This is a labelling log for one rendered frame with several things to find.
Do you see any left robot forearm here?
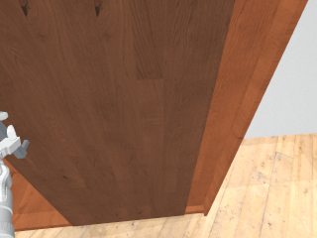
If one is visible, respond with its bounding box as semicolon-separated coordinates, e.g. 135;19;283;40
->
0;158;15;238

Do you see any handle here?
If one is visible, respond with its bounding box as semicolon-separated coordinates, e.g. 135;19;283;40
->
0;120;30;159

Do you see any left robot hand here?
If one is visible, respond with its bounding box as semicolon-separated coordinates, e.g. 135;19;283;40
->
0;111;21;159

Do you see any wardrobe door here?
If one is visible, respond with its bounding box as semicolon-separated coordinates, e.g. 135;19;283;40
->
0;0;236;227
186;0;281;207

